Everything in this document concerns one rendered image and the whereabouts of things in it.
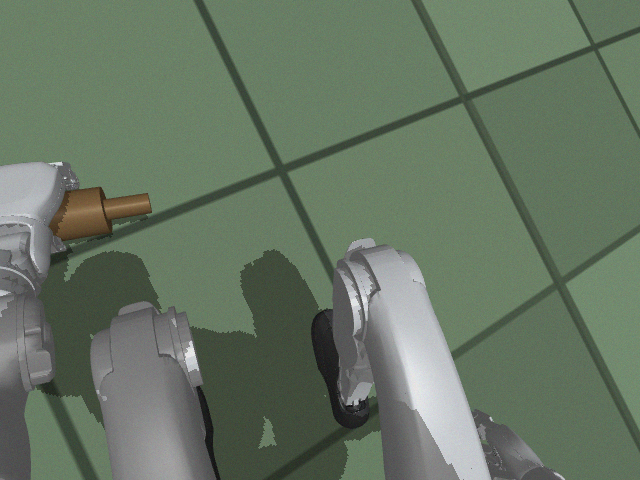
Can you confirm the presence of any bottle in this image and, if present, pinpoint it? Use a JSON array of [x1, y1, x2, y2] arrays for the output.
[[49, 187, 152, 241]]

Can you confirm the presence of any left robot hand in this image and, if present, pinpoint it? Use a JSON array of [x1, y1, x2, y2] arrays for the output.
[[0, 161, 80, 254]]

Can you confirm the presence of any right robot foot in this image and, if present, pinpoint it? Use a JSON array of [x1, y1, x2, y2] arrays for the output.
[[311, 309, 369, 429]]

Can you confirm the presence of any left robot arm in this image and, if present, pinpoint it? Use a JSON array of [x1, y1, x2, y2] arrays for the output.
[[0, 216, 55, 480]]

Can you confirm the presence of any right robot hand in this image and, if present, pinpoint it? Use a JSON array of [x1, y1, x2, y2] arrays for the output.
[[471, 409, 545, 480]]

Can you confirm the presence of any left robot foot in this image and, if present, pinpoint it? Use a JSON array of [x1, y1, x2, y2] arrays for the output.
[[196, 386, 221, 480]]

